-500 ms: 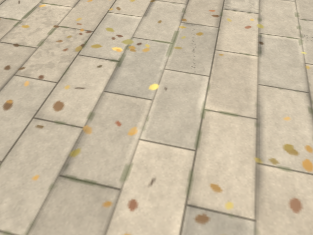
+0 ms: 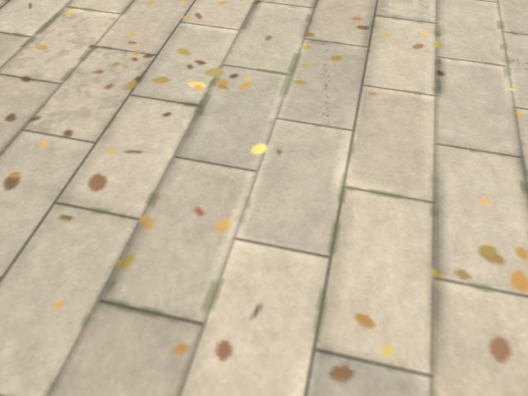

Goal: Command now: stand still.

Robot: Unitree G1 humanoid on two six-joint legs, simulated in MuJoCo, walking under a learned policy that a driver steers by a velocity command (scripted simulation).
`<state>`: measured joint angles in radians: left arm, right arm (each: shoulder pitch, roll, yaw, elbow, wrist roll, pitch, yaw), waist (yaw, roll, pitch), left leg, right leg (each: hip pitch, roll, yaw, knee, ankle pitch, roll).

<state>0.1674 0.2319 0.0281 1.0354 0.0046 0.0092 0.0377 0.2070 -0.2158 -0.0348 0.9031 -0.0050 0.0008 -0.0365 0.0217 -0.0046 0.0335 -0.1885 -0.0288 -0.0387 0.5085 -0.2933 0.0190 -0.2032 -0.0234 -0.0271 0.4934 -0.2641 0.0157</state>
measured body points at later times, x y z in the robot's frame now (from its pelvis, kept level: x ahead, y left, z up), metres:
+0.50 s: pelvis +0.00 +0.00 +0.00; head +0.01 +0.01 +0.45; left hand +0.02 +0.25 -0.15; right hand +0.04 -0.25 -0.15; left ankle -0.01 +0.11 -0.74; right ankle +0.00 -0.13 -0.74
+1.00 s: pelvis +0.05 -0.04 +0.00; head +0.06 -0.05 +0.45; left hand +0.12 +0.22 -0.13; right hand +0.04 -0.29 -0.15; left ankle -0.01 +0.11 -0.74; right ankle +0.05 -0.16 -0.72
